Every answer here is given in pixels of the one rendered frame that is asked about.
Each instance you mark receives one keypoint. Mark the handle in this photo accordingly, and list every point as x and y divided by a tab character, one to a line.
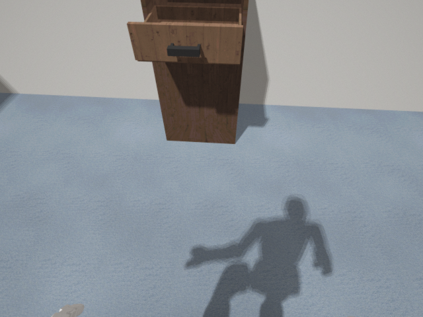
183	51

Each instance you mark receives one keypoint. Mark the cabinet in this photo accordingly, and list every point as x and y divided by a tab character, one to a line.
199	102

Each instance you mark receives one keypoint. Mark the robot left hand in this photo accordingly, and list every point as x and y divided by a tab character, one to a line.
70	311

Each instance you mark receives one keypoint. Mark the drawer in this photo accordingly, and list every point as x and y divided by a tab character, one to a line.
218	30

